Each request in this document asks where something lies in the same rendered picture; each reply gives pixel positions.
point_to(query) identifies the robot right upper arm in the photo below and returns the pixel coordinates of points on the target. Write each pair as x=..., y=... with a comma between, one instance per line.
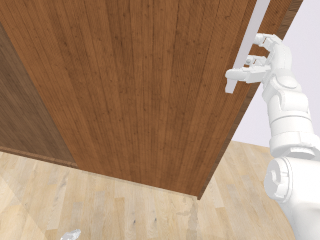
x=294, y=184

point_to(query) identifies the robot right forearm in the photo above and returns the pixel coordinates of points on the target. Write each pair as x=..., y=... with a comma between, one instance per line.
x=290, y=122

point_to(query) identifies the left robot hand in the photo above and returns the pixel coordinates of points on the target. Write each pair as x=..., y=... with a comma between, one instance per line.
x=73, y=235

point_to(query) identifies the handle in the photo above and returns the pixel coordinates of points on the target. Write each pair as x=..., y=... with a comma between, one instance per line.
x=248, y=39

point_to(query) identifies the right robot hand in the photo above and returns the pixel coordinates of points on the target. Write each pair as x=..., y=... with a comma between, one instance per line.
x=280, y=57

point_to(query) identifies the wardrobe door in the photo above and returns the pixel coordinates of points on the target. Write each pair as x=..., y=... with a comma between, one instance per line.
x=137, y=88
x=25, y=122

